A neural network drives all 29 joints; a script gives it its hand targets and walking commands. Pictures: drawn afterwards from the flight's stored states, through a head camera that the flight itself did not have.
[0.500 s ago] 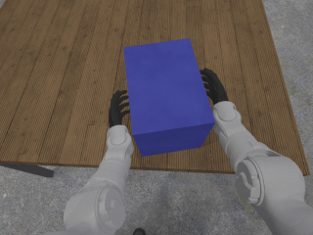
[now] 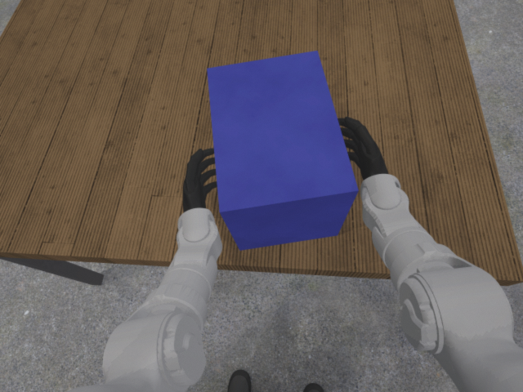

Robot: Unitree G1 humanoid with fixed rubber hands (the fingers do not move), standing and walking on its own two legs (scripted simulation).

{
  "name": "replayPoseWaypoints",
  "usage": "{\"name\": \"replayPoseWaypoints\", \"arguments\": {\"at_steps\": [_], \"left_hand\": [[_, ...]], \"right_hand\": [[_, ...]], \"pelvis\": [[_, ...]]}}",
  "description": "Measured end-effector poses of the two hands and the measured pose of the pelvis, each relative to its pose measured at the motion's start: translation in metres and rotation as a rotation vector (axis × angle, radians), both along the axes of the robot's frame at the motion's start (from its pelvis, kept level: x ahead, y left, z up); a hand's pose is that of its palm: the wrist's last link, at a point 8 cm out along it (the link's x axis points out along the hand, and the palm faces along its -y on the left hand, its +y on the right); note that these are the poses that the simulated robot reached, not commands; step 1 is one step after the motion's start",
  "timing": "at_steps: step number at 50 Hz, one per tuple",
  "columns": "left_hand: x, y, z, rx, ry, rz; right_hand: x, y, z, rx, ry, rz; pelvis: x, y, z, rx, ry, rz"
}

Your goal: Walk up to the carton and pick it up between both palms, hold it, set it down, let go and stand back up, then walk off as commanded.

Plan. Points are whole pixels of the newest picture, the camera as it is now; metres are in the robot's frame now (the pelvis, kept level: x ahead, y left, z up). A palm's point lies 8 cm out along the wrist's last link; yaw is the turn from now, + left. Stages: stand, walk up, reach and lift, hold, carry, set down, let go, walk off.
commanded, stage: set down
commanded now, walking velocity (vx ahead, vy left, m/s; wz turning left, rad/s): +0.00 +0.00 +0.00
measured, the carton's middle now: (276, 157) +0.49 +0.05 -0.02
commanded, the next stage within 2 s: none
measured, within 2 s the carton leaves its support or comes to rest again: neither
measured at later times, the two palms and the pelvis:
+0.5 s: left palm (172, 236) +0.34 +0.18 -0.01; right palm (383, 208) +0.40 -0.11 +0.00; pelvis -0.05 +0.02 +0.00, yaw -1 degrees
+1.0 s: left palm (174, 283) +0.27 +0.16 +0.01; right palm (439, 278) +0.31 -0.18 +0.00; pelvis -0.09 +0.00 +0.00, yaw -1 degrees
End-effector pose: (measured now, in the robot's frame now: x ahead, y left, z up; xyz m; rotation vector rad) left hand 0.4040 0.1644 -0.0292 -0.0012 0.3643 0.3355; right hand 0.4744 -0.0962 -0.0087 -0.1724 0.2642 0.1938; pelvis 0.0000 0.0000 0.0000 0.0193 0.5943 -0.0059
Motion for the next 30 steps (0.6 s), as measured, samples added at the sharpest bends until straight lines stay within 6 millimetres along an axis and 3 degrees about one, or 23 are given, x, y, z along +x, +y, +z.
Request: {"name": "replayPoseWaypoints", "arguments": {"at_steps": [16,24,30], "left_hand": [[-0.031,0.007,0.007,-0.003,-0.008,-0.023],[-0.06,0.019,0.016,0.036,-0.051,-0.035],[-0.083,0.014,0.024,0.05,-0.067,-0.038]], "right_hand": [[-0.038,-0.007,0.003,-0.008,-0.031,-0.02],[-0.066,-0.014,0.008,0.01,-0.027,-0.024],[-0.089,-0.025,0.011,0.021,-0.014,-0.015]], "pelvis": [[-0.027,0.009,-0.001,-0.017,-0.038,0.009],[-0.048,0.017,-0.002,-0.028,-0.068,0.008],[-0.065,0.015,-0.003,-0.029,-0.094,0.005]]}}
